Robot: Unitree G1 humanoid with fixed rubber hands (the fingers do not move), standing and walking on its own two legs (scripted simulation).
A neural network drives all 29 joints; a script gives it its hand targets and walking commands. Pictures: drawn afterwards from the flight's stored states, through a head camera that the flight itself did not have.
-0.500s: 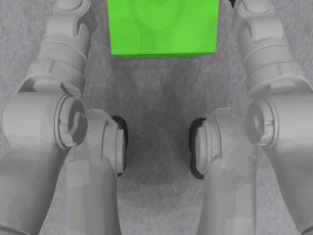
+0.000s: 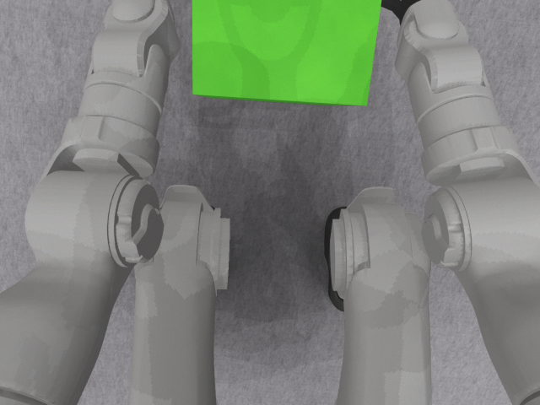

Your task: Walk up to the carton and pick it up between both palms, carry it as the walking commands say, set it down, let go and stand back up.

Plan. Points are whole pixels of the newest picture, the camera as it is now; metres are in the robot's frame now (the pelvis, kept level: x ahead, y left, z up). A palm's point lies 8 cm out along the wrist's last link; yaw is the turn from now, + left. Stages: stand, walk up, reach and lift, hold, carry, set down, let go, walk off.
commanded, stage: reach and lift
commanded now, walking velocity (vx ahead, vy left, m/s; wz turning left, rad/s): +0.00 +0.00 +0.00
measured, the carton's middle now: (279, 15) +0.54 +0.00 -0.24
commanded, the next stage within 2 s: none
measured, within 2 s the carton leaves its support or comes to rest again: neither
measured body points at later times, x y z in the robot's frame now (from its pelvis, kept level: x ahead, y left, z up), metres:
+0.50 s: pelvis -0.03 +0.01 +0.03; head +0.33 -0.01 +0.28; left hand +0.55 +0.13 -0.10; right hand +0.54 -0.15 -0.13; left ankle +0.11 +0.15 -0.32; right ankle +0.10 -0.14 -0.32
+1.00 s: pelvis -0.04 +0.01 +0.06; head +0.31 -0.01 +0.34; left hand +0.53 +0.13 -0.04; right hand +0.53 -0.14 -0.06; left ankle +0.11 +0.15 -0.32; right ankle +0.10 -0.14 -0.32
